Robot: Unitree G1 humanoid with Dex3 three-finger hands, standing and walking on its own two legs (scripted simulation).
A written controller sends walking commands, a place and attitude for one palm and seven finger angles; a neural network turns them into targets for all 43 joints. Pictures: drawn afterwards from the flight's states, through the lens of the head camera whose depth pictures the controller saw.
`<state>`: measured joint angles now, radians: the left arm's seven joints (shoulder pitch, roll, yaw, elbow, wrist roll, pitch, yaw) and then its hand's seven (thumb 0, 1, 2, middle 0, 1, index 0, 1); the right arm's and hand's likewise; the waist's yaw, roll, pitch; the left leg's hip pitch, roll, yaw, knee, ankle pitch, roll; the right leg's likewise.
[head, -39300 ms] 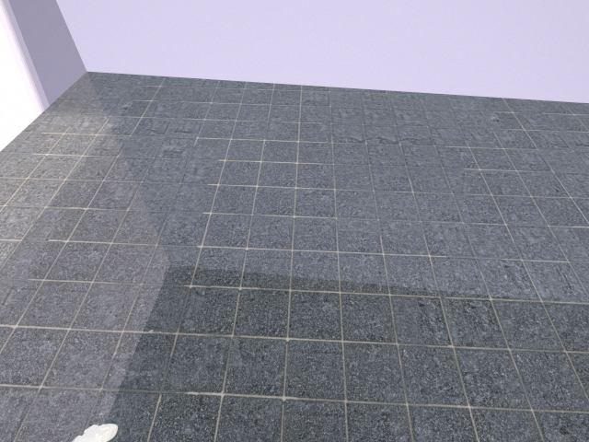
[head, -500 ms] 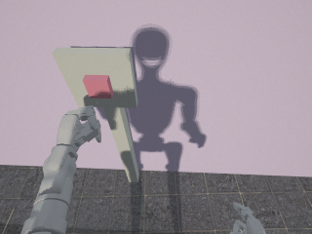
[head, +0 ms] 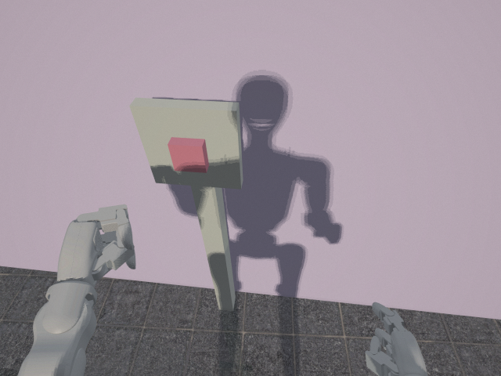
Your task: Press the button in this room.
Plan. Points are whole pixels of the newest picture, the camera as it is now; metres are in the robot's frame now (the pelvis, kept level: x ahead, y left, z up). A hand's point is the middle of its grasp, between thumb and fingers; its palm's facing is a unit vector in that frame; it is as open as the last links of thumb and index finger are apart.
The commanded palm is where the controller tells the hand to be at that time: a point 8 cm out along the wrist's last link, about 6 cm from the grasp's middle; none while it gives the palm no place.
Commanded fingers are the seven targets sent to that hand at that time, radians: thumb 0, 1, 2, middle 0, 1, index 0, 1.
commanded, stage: draw the hand back to the body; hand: left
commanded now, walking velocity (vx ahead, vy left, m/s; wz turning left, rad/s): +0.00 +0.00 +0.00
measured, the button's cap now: (189, 154) +0.50 +0.17 +0.09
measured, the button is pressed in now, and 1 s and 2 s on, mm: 0 0 0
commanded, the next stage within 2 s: step back with the hand held close in 0.82 s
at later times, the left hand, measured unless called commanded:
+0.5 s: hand (67, 264) +0.20 +0.24 +0.16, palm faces +0.39 -0.84 -0.38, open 3.1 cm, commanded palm +0.14 +0.29 +0.18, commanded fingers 0.00 0.90 0.90 -1.30 -1.50 -1.30 -1.50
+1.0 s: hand (55, 268) +0.19 +0.25 +0.17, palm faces +0.42 -0.82 -0.39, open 3.1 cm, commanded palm +0.14 +0.28 +0.18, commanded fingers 0.00 0.90 0.90 -1.30 -1.50 -1.30 -1.50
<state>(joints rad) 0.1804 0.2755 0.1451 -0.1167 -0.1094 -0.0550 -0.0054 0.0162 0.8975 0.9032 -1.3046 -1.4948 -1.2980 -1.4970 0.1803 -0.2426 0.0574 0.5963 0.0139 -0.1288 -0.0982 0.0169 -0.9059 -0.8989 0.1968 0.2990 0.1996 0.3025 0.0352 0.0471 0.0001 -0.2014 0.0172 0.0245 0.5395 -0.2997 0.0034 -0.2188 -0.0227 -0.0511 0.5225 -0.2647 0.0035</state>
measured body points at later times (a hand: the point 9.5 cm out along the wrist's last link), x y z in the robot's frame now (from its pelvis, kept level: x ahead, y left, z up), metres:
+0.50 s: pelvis +0.01 +0.01 +0.01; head -0.01 -0.01 +0.46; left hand +0.17 +0.29 +0.18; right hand +0.20 -0.21 -0.08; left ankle +0.00 +0.12 -0.73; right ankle +0.01 -0.12 -0.73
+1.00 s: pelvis +0.01 +0.00 +0.01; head -0.02 -0.02 +0.46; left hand +0.16 +0.29 +0.19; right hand +0.19 -0.21 -0.07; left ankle +0.00 +0.12 -0.73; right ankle +0.01 -0.12 -0.73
